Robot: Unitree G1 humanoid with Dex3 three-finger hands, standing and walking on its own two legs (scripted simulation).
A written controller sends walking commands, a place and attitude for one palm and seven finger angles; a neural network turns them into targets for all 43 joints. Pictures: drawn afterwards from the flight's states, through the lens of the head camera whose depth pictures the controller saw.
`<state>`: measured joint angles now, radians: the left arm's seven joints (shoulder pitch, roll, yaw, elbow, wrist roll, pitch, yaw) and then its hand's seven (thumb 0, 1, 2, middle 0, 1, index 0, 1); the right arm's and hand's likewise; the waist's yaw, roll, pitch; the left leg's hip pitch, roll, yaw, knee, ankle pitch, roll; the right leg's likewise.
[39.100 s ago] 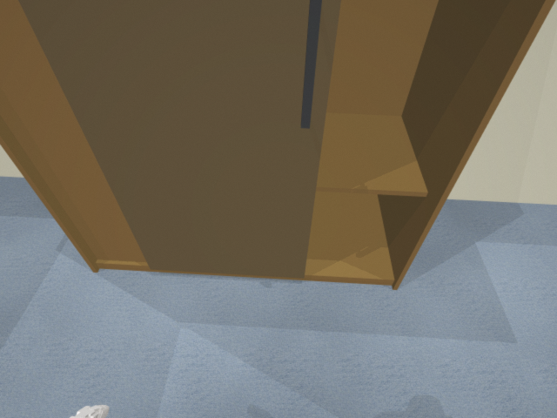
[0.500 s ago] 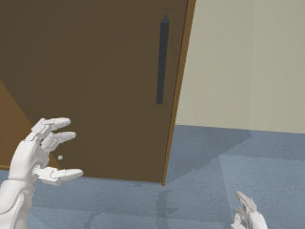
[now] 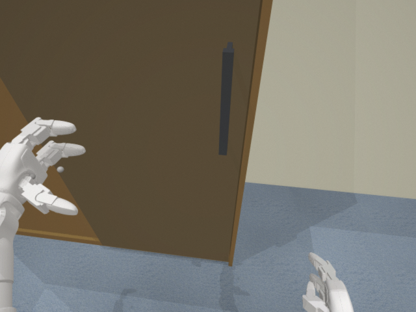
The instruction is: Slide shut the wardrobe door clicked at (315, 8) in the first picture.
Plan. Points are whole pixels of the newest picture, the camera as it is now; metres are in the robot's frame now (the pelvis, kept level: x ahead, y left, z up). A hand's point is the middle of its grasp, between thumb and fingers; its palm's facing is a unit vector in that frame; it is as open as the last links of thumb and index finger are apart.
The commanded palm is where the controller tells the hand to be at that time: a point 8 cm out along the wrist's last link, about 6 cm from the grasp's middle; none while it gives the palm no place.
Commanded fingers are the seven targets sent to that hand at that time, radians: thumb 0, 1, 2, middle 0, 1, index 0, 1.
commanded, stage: raise the hand with hooked fingers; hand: left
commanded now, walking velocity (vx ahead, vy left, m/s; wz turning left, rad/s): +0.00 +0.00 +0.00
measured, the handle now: (226, 104) +0.51 +0.03 +0.17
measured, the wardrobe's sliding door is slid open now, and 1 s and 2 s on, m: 0.00 0.00 0.00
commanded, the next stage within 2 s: move the hooked fingers beside the handle in 0.54 s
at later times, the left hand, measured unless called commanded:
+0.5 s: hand (72, 158) +0.29 +0.27 +0.19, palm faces +0.07 -0.99 -0.08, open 14.0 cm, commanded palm +0.25 +0.31 +0.20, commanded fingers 0.00 -0.50 0.30 -0.30 -1.20 -0.30 -1.20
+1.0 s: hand (104, 149) +0.32 +0.23 +0.19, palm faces +0.02 -1.00 -0.04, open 14.0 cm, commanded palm +0.30 +0.27 +0.19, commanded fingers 0.00 -0.50 0.30 -0.30 -1.20 -0.30 -1.20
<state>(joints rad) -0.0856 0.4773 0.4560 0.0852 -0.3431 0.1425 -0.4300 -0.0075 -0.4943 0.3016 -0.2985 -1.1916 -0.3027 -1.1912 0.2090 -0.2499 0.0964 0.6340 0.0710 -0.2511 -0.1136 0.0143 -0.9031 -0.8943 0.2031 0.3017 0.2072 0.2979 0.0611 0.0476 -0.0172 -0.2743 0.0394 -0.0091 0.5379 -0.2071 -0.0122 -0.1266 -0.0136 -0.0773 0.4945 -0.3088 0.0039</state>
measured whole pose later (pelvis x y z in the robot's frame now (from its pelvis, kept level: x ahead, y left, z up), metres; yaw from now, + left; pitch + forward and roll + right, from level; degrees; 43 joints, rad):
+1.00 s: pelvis +0.01 -0.01 +0.00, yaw -1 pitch -3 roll +0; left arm -0.19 0.40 0.37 0.09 -0.31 0.22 -0.33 -0.01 -0.50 0.30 -0.30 -1.20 -0.30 -1.20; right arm 0.19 -0.25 0.08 0.63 0.08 -0.20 -0.11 0.01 -0.91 -0.89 0.20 0.30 0.21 0.30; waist 0.04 0.05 -0.03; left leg -0.25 0.04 0.01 0.50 -0.21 -0.02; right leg -0.13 -0.01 -0.06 0.50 -0.32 0.00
